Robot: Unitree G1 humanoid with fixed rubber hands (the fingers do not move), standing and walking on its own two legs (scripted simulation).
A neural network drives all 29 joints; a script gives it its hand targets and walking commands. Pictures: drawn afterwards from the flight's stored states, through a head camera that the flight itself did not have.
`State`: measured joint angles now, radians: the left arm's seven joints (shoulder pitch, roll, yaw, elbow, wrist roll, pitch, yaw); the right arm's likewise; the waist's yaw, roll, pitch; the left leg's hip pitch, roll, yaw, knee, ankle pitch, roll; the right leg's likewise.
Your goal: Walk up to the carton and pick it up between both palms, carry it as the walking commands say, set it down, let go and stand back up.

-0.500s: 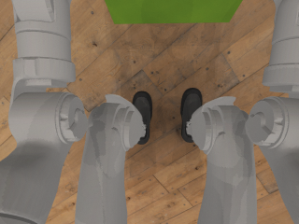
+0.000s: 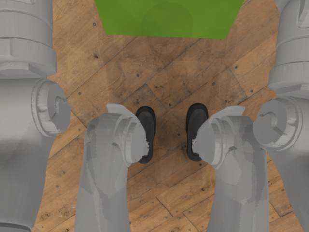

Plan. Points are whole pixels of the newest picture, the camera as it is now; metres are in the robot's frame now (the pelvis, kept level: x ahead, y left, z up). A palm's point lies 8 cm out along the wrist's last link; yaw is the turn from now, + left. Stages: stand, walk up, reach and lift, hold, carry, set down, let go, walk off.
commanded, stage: set down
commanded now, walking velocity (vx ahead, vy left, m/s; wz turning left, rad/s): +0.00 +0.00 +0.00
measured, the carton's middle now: out of the picture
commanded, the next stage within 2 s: none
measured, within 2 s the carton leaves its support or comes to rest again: rests again in 1.98 s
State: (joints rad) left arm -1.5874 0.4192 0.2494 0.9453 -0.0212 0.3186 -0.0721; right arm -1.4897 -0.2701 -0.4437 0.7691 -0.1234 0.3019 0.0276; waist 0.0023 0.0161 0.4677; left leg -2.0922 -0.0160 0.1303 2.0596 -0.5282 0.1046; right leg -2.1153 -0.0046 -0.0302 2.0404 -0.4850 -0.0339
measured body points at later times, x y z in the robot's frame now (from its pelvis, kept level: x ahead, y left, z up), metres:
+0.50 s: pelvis +0.02 +0.00 -0.01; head +0.40 +0.01 +0.22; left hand +0.63 +0.19 -0.13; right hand +0.61 -0.18 -0.14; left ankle +0.13 +0.07 -0.37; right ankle +0.14 -0.11 -0.37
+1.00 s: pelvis +0.02 +0.00 -0.01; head +0.40 +0.01 +0.22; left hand +0.63 +0.19 -0.14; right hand +0.61 -0.18 -0.16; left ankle +0.13 +0.07 -0.37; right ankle +0.14 -0.11 -0.37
